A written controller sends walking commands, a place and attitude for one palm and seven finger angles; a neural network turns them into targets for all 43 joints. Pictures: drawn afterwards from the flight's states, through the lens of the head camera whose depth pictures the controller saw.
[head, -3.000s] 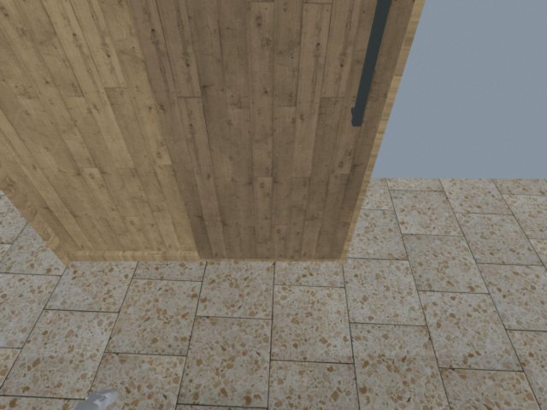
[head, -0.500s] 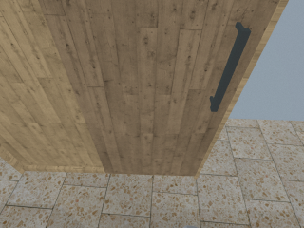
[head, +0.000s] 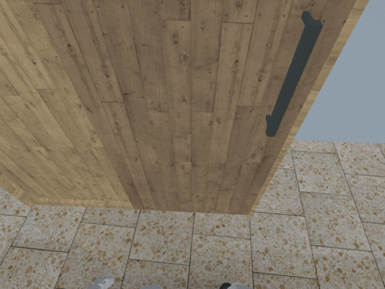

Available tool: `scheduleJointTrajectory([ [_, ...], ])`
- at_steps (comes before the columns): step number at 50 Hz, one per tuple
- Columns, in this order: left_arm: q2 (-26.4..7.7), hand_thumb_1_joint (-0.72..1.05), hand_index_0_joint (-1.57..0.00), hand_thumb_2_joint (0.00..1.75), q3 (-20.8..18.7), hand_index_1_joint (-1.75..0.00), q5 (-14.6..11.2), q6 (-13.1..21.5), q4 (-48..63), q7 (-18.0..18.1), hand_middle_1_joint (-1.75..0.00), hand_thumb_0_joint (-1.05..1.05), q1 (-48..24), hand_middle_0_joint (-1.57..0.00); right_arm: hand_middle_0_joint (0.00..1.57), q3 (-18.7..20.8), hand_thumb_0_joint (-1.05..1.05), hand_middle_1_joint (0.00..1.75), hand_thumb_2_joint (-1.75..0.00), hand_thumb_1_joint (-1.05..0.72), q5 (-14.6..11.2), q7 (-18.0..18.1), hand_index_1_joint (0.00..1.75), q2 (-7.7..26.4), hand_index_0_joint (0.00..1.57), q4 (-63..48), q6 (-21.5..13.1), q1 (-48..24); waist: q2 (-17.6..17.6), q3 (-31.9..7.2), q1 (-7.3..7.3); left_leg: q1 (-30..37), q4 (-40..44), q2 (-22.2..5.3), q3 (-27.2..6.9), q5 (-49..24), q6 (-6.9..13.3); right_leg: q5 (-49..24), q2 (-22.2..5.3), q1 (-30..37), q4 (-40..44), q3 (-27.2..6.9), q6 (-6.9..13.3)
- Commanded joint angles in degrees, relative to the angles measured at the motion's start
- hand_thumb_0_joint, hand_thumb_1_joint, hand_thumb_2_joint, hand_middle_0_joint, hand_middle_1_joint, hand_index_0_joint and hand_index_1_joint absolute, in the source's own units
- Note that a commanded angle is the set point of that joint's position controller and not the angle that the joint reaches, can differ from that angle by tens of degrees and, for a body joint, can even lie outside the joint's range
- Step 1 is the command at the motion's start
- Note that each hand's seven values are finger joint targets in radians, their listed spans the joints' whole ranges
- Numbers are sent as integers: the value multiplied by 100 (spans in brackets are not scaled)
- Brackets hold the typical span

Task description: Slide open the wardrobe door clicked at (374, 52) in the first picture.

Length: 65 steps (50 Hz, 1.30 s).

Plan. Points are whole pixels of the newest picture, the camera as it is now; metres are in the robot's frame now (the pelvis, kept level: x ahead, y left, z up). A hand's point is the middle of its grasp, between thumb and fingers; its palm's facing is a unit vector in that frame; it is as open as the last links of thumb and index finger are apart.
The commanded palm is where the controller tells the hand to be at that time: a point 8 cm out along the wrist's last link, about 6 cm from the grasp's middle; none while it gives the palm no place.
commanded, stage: come to a stop and stand still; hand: right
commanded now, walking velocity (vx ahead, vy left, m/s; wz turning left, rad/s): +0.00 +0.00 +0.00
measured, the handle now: (285, 84) +0.52 -0.18 +0.14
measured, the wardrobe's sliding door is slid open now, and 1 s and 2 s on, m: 0.00 0.00 0.00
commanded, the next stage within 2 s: look again from close up in 1.00 s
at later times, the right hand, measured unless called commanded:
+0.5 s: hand out of the picture -0.04 -0.15 -0.17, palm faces +0.09 +0.98 -0.17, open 7.3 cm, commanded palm none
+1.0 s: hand out of the picture -0.10 -0.13 -0.17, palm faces +0.06 +0.99 -0.16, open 7.4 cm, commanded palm none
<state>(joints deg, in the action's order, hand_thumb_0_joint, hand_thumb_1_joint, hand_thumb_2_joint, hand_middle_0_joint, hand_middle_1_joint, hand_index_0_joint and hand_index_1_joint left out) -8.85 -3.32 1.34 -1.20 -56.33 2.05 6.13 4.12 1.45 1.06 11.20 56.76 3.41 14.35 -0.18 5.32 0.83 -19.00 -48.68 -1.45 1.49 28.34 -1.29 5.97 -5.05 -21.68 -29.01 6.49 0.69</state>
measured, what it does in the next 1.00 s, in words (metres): steps on the spot: left foot, then right foot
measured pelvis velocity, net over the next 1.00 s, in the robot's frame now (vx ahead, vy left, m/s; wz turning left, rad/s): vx -0.06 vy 0.02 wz -0.02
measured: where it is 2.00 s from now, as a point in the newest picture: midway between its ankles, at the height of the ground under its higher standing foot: outside the picture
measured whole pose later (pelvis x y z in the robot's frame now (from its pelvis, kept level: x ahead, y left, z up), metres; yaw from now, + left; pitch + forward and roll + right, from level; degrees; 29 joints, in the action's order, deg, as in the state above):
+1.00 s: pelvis -0.06 +0.02 +0.01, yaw -1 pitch -1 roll +0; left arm -8.1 -0.6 0.6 -0.1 -63.4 1.3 18.4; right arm -0.1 1.3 2.0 6.5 65.3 -0.8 19.0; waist -0.5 1.7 0.6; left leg -14.3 -25.2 -0.7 4.0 9.9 0.7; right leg 15.1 -1.5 -11.7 -27.8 3.3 0.2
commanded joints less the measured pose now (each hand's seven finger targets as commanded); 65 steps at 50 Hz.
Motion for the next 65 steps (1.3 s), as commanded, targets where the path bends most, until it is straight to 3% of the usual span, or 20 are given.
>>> scheduleJointTrajectory([
  [1,-998,90,-20,90,-279,-30,1,-60,193,-35,-30,0,300,-20,20,25,0,30,-90,-90,13,24,30,192,20,22,-124,1288,-600,-841,140,1366,2217,21,331,-1101,87,1465,-790,-152,835,-980,365],
  [2,-690,90,-20,90,-239,-30,-49,-120,223,-66,-30,0,408,-20,20,52,0,30,-90,-90,89,52,30,482,20,2,-151,1327,393,-630,130,1292,3129,-570,-412,-722,281,2087,-214,-593,-12,-564,27],
  [3,-257,90,-20,90,-153,-30,-74,-166,380,-112,-30,0,322,-20,20,69,0,30,-90,-90,122,76,30,949,20,-189,-182,872,1847,-125,36,295,4004,-1754,-2036,468,763,2231,328,-944,-1169,-184,-285],
  [4,-479,90,-20,90,-173,-30,-39,-202,430,-141,-30,0,72,-20,20,22,0,30,-90,-90,81,107,30,973,20,-387,-166,327,1570,90,80,-748,4254,-1995,-2013,999,1015,2264,237,-502,-2001,-642,-168],
  [6,-432,90,-20,90,-189,-30,-21,-255,198,-173,-30,0,311,-20,20,42,0,30,-90,-90,62,137,30,780,20,-474,-231,-312,1380,324,-160,-1312,4173,-1488,-1476,784,870,1707,221,-186,-2692,-788,-68],
  [8,-418,90,-20,90,-165,-30,-13,-189,-54,-179,-30,0,836,-20,20,-21,0,30,-90,-90,47,105,30,652,20,-457,-282,-443,961,282,-366,-968,3736,-1155,-796,-299,801,1414,265,-145,-2956,-610,-102],
  [13,-238,90,-20,90,-12,-30,-38,-6,-136,-104,-30,0,894,-20,20,-34,0,30,-90,-90,12,102,30,671,20,-106,-342,353,723,-180,8,515,3137,-1180,-811,-1674,963,1654,211,197,-717,-377,-184],
  [15,-205,90,-20,90,59,-30,-65,80,-350,-59,-30,0,1291,-20,20,-75,0,30,-90,-90,-59,96,30,544,20,2,-348,312,481,-365,-106,440,2780,-949,-659,-1824,710,743,175,1063,590,-541,-145],
  [17,-574,90,-20,90,94,-30,-33,228,-404,10,-30,0,1264,-20,20,-146,0,30,-90,-90,-144,64,30,220,20,89,-352,531,-602,-563,104,558,2474,-388,-251,-2001,275,-592,-587,1128,967,-1460,170],
  [19,-586,90,-20,90,128,-30,-19,250,-500,45,-30,0,1097,-20,20,-171,0,30,-90,-90,-120,55,30,212,20,246,-384,431,-398,-680,129,1096,2543,-379,-138,-2412,194,-605,-502,885,917,-1244,157],
  [20,-578,90,-20,90,133,-30,-38,261,-586,50,-30,0,1145,-20,20,-175,0,30,-90,-90,-116,68,30,250,20,307,-359,361,-774,-714,96,1244,2485,-398,-81,-2428,183,-717,-446,887,964,-1173,137],
  [27,-404,90,-20,90,172,-30,-63,181,-707,31,-30,0,1268,-20,20,-247,0,30,-90,-90,-77,53,30,212,20,603,-339,397,-122,14,18,1015,2969,-426,-218,-1778,174,1109,-212,553,1371,-978,43],
  [32,-344,90,-20,90,179,-30,-52,137,-763,14,-30,0,1417,-20,20,-268,0,30,-90,-90,-57,68,30,161,20,680,-349,527,222,257,-52,561,3229,-455,-390,-1112,164,1383,-62,652,1311,-866,39],
  [46,-321,90,-20,90,208,-30,-58,206,-759,7,-30,0,1555,-20,20,-256,0,30,-90,-90,-57,85,30,126,20,723,-415,746,35,-1,-50,590,3162,-485,-391,-1308,200,1092,-59,739,1210,-822,52],
  [47,-524,90,-20,90,247,-30,-75,299,-374,-88,-30,0,858,-20,20,-378,0,30,-90,-90,2,321,30,215,20,868,-542,1100,-291,81,174,556,2788,-724,-464,-2554,258,695,-151,505,124,-453,-136],
  [48,-238,90,-20,90,254,-30,-65,209,-221,-111,-30,0,1207,-20,20,-333,0,30,-90,-90,-43,244,30,511,20,636,-577,885,-294,-388,-129,381,3125,-894,-865,-697,431,1436,240,688,47,-592,-120],
  [49,-210,90,-20,90,244,-30,-35,235,-288,-112,-30,0,1480,-20,20,-292,0,30,-90,-90,-21,190,30,490,20,537,-561,665,-324,-258,-242,-27,3043,-833,-784,-34,508,1297,218,812,247,-611,-42],
  [51,-263,90,-20,90,283,-30,-4,299,-272,-117,-30,0,1777,-20,20,-330,0,30,-90,-90,-37,140,30,362,20,494,-588,576,-536,-575,-272,164,2630,-559,-422,-566,461,1037,21,786,472,-810,24],
  [56,-443,90,-20,90,298,-30,-30,353,-139,-70,-30,0,1676,-20,20,-382,0,30,-90,-90,-50,87,30,131,20,485,-534,560,-87,97,-113,478,2357,-359,-228,-1215,372,1219,-138,77,1083,-1157,164],
  [65,-543,90,-20,90,330,-30,-36,421,-318,-32,-30,0,1706,-20,20,-336,0,30,-90,-90,-82,102,30,261,20,399,-540,468,163,-73,-74,744,2324,-456,-248,-2033,340,193,-86,614,1019,-946,155],
])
